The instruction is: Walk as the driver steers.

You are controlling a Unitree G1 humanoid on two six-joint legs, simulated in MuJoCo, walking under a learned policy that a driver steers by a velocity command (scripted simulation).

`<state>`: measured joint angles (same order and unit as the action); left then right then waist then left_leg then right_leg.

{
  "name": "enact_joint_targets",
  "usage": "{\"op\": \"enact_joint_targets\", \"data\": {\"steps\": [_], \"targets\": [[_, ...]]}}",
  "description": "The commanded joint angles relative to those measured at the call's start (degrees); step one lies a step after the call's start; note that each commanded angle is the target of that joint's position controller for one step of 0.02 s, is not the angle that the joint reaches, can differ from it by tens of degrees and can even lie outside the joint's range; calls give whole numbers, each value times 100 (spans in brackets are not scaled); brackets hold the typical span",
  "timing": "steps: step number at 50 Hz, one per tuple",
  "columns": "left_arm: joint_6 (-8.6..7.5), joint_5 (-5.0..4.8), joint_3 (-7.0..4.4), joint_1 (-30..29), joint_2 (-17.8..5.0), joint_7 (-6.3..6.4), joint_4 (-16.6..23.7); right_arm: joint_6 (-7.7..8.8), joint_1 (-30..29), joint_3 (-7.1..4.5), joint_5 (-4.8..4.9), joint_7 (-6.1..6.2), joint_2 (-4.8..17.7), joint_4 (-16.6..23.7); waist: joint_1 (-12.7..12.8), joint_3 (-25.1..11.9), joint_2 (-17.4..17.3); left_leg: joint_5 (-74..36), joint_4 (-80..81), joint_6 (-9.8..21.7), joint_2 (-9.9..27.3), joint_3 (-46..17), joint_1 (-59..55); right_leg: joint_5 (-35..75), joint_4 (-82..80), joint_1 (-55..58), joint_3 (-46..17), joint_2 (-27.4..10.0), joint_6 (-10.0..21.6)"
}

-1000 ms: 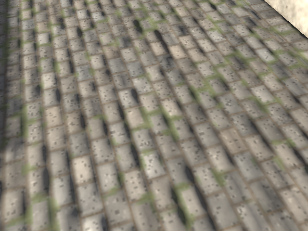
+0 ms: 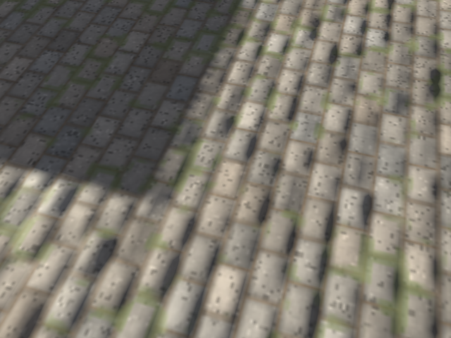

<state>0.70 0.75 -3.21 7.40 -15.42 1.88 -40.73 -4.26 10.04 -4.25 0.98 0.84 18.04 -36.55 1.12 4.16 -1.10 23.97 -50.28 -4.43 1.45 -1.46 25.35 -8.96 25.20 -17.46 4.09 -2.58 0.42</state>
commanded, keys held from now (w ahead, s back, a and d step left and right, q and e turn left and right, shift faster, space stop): no key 1.00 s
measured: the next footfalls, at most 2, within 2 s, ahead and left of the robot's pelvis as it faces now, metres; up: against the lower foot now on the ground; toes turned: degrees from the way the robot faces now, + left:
left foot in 0.10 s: +0.04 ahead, +0.14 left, +0.00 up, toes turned +2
right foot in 0.42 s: +0.04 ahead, -0.11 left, +0.00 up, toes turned +4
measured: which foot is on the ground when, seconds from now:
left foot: up 0.00-0.08, down 0.10-1.00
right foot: down 0.00-0.10, up 0.12-0.40, down 0.42-1.00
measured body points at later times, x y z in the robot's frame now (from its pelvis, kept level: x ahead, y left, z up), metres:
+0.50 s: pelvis +0.00 +0.03 +0.00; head +0.01 +0.03 +0.45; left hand +0.09 +0.31 -0.12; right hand +0.17 -0.20 -0.11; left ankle +0.00 +0.13 -0.74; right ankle +0.00 -0.11 -0.74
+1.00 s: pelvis +0.00 +0.02 +0.00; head +0.01 +0.02 +0.45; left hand +0.05 +0.28 -0.14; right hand +0.09 -0.24 -0.14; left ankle +0.00 +0.13 -0.74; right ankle +0.00 -0.11 -0.74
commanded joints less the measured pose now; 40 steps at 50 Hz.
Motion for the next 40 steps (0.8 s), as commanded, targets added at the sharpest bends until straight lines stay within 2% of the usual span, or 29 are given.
{"op": "enact_joint_targets", "data": {"steps": [1, 3, 4, 5, 6, 7, 8, 9, 10, 12, 13, 15, 18, 19, 20, 21, 22, 23, 24, 25, 26, 29, 35, 40], "targets": [[-39, -92, -298, -102, -1107, -38, 275, 71, 127, -110, -32, -61, 431, 408, -6, -1102, 1145, -183, 841, 164, -84, 240, -565, 1618, -548, 913, -1002, -1403, 1287], [-17, -208, -275, -211, -1091, -57, 205, 86, 488, -119, -58, -107, 380, 231, -244, -1037, 1047, -1044, 2120, 429, -236, 431, -1265, 1217, -236, 638, -848, -1284, 1042], [-20, -243, -231, 34, -948, -73, 61, 93, 570, -139, -87, -107, 466, 182, -255, -958, 857, -1499, 2717, 608, -242, 293, -1779, 691, 14, 260, -678, -1110, 698], [-42, -89, -120, 259, -585, -126, 20, 97, 600, -199, -119, -51, 811, 235, -88, -1007, -244, -2411, 3119, 925, 682, -972, -2432, -497, 1011, -501, -138, -625, 114], [-76, 81, -52, 21, -415, -114, 277, 119, 327, -231, -223, -26, 1178, 385, -49, -782, -1557, -3070, 3267, 1884, 1908, -2329, -2069, -2437, 1732, -1444, 101, 59, -332], [-60, 25, -173, -350, -805, -50, 285, 236, 355, -166, -359, -38, 912, 386, -397, -808, -1090, -2804, 3348, 2253, 1943, -2306, -1596, -2660, 2739, -1273, -470, -62, -396], [-30, -71, -233, -246, -891, -44, 197, 336, 145, -97, -360, -39, 744, 308, -232, -712, -932, -2653, 3341, 2081, 1645, -1866, -1464, -2396, 3125, -1248, -600, -74, -376], [5, -77, -253, -49, -840, -21, 33, 396, -91, -90, -279, -32, 696, 269, -113, -663, -812, -2478, 3293, 1807, 1315, -1502, -1513, -2094, 3209, -1275, -632, -91, -398], [38, -39, -272, 56, -851, 6, -67, 439, -254, -45, -200, -19, 566, 247, -74, -640, -828, -2757, 3221, 1659, 1192, -1324, -1585, -1812, 3234, -1298, -669, -116, -457], [42, -49, -244, 209, -716, -1, -172, 461, -326, 52, -194, 9, 344, 166, 27, -741, -713, -3636, 3082, 1639, 1016, -1000, -1531, -1474, 3224, -924, -649, -73, -570], [34, -76, -204, 233, -612, -16, -195, 457, -340, 63, -190, 12, 295, 125, 36, -801, -681, -3722, 3012, 1616, 939, -886, -1633, -1376, 2880, -799, -623, -94, -593], [20, -90, -115, 39, -458, -36, -178, 429, -269, 49, -178, 10, 321, 34, -117, -805, -688, -3690, 2906, 1626, 905, -881, -1773, -1374, 2078, -513, -550, -91, -595], [18, -125, -93, 17, -532, -56, -206, 376, -187, 35, -170, 2, 393, -131, -212, -803, -699, -3494, 2853, 1748, 1042, -1196, -1831, -1345, 1167, -88, -491, -33, -551], [12, -124, -86, 140, -520, -63, -276, 372, -264, 59, -138, -2, 345, -178, -116, -773, -655, -3321, 2812, 1686, 990, -1210, -1752, -966, 612, 178, -459, -10, -502], [-9, -83, -63, 286, -487, -77, -357, 374, -278, 83, -90, -10, 289, -256, 15, -717, -550, -3037, 2792, 1522, 879, -1160, -1596, -118, -225, 595, -441, 9, -416], [-28, 1, -68, 338, -626, -76, -396, 416, -108, 101, -95, -20, 232, -344, -13, -753, -341, -2576, 2813, 1265, 735, -1137, -1390, 702, -470, 1067, -658, -132, -309], [-29, 36, -117, 395, -951, -52, -392, 477, 58, 113, -200, -52, 202, -394, -193, -812, 126, -1989, 2666, 1016, 434, -901, -1142, 1705, -257, 1423, -963, -497, -159], [-30, -43, -189, 287, -1124, -70, -527, 509, 208, 81, -203, -71, 211, -438, -395, -753, 728, -1543, 2807, 815, 85, -525, -1237, 1029, 33, 1060, -807, -421, 59], [-56, -62, -127, 191, -782, -112, -492, 500, -133, 82, -228, -55, 321, -488, -128, -648, 526, -1412, 2665, 673, -5, -410, -1460, 422, -95, 730, -788, -300, 103], [-87, -15, -78, 164, -634, -116, -550, 473, -314, 64, -198, -31, 293, -475, -106, -586, 485, -1404, 2590, 657, -14, -365, -1506, 189, -197, 587, -799, -281, 55], [-120, 8, -62, 109, -621, -110, -586, 430, -359, 73, -179, 4, 215, -503, -115, -528, 498, -1519, 2577, 682, 17, -385, -1521, 178, -245, 523, -779, -240, -5], [-196, -9, -23, 188, -559, -86, -751, 347, -259, 57, -180, 47, 178, -651, -105, -438, 403, -1613, 2621, 708, 13, -395, -1514, 90, -244, 513, -718, -184, -78], [-184, -23, 15, 217, -557, -21, -1014, 370, -156, 31, -157, 74, 150, -1042, -74, -327, 152, -1612, 2689, 624, -5, -353, -1481, -96, -267, 532, -689, -113, -60], [-175, -31, 43, 241, -521, -9, -1233, 394, -72, 27, -145, 99, 169, -1361, -73, -310, 77, -1674, 2709, 588, -9, -317, -1519, -97, -282, 550, -656, -59, -39]]}}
